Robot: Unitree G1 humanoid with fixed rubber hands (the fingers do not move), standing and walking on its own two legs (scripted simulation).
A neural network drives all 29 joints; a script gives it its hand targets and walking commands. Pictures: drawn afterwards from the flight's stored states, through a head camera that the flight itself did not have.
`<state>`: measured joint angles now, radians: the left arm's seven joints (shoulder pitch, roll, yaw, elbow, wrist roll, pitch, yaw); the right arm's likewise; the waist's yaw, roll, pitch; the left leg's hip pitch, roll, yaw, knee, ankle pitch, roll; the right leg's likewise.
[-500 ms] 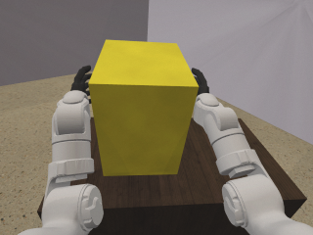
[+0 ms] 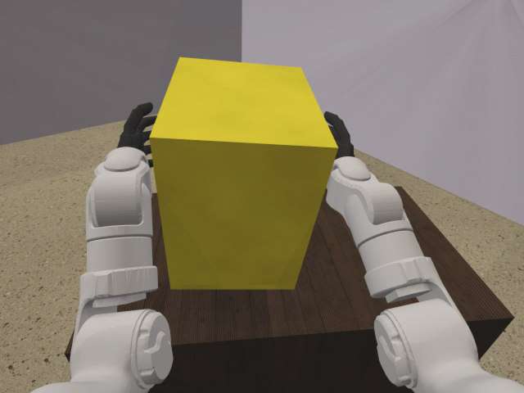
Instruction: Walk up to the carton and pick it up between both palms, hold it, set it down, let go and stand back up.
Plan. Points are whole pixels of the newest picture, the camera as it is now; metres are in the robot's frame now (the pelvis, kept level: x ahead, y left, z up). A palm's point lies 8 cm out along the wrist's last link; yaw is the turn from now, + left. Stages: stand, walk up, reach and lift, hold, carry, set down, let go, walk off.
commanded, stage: hold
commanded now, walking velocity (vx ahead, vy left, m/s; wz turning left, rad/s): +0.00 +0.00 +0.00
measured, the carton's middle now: (237, 175) +0.40 +0.01 +0.21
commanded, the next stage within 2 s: none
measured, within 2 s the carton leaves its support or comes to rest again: neither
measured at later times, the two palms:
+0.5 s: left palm (129, 160) +0.36 +0.16 +0.26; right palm (333, 158) +0.37 -0.13 +0.26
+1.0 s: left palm (125, 164) +0.36 +0.16 +0.26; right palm (331, 150) +0.37 -0.12 +0.27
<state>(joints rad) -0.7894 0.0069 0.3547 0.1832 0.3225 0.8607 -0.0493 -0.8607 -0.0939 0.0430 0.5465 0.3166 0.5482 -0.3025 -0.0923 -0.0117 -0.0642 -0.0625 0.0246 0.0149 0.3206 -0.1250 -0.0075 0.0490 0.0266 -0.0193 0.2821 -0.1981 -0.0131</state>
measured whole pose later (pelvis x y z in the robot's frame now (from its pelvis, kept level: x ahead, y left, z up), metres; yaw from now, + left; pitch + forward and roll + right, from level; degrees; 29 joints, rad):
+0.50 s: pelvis +0.00 +0.01 +0.00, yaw +0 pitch -7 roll -1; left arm -0.78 0.02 0.29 0.19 0.32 0.85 -0.01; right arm -0.90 -0.10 0.00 0.62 0.33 0.51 -0.27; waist -0.10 -0.04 -0.07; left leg -0.09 0.02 0.01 0.35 -0.14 0.00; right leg 0.04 0.02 -0.02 0.28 -0.19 -0.01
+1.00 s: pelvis +0.01 +0.00 +0.00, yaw +1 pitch -8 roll -1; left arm -0.75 0.03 0.31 0.15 0.31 0.87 -0.03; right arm -0.91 -0.06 -0.02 0.61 0.32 0.54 -0.29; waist -0.11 -0.06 -0.08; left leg -0.07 0.03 -0.01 0.35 -0.15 -0.02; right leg 0.06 0.03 -0.04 0.29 -0.21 -0.02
